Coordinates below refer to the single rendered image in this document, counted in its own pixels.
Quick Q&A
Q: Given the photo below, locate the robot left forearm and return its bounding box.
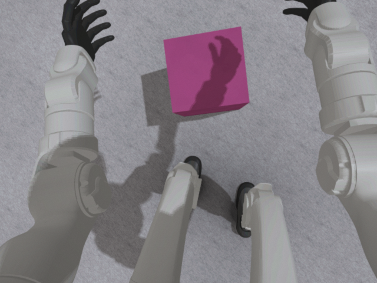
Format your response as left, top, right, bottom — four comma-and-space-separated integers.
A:
27, 45, 98, 214

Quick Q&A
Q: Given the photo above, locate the right robot upper arm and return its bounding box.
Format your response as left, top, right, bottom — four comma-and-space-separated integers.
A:
316, 134, 377, 278

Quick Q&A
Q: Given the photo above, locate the right robot shin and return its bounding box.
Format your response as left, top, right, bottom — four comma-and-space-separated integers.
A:
241, 183, 283, 230

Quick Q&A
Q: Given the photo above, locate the robot right thigh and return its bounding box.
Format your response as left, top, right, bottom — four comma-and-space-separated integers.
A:
243, 189, 298, 283

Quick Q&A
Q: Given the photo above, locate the carton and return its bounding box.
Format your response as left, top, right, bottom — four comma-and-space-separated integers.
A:
163, 27, 250, 117

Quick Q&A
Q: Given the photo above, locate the right robot hand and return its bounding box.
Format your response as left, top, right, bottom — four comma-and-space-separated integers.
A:
283, 0, 336, 21

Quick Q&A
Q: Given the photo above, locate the left robot hand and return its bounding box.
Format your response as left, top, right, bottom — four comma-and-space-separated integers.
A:
62, 0, 114, 62

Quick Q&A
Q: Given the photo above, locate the left robot upper arm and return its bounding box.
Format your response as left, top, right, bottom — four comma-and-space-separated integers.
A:
0, 161, 112, 283

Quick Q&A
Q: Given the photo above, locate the robot right forearm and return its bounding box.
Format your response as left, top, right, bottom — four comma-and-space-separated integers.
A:
304, 2, 377, 137

